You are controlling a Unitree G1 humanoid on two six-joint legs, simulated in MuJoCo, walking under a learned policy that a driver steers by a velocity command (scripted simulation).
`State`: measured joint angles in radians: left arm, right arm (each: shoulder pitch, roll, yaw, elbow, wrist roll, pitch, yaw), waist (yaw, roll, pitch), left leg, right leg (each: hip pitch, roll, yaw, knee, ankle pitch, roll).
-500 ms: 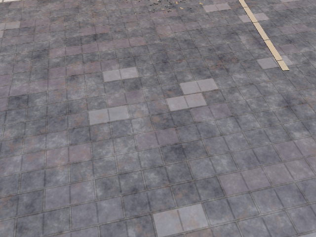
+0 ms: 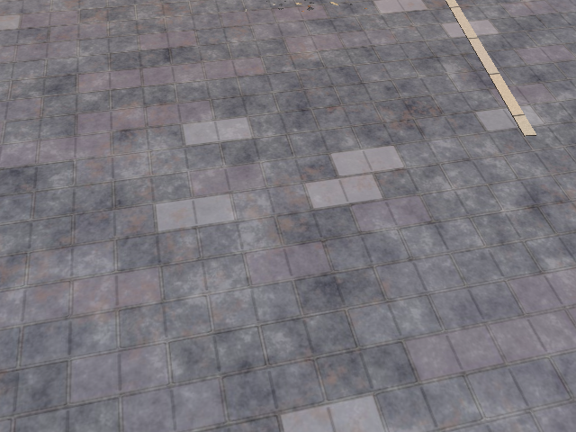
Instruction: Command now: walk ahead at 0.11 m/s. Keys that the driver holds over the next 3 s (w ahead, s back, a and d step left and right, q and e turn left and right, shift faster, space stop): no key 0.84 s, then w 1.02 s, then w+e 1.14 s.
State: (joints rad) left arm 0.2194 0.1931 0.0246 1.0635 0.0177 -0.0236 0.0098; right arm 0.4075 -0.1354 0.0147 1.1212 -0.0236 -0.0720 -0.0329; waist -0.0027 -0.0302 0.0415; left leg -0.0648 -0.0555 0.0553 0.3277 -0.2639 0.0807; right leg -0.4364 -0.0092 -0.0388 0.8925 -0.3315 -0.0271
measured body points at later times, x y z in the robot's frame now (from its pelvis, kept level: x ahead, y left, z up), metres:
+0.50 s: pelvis +0.07 -0.01 -0.01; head +0.08 -0.01 +0.44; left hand +0.07 +0.21 -0.17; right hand +0.02 -0.23 -0.17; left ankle -0.06 +0.07 -0.74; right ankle +0.10 -0.10 -0.74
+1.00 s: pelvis +0.07 -0.01 -0.01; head +0.07 -0.02 +0.44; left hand +0.04 +0.20 -0.18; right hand -0.03 -0.22 -0.17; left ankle -0.06 +0.07 -0.74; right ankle +0.10 -0.10 -0.74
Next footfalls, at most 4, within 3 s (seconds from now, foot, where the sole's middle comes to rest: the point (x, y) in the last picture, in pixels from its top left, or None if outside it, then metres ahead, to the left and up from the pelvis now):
0.16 right None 0.14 -0.10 -0.78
1.18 right None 0.24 -0.13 -0.78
1.72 left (273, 391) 0.58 0.03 -0.78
2.28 right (346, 291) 0.86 -0.16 -0.78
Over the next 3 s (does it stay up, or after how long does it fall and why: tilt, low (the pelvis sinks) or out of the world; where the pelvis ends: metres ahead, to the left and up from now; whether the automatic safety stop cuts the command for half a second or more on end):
stays up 1.11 -0.17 -0.01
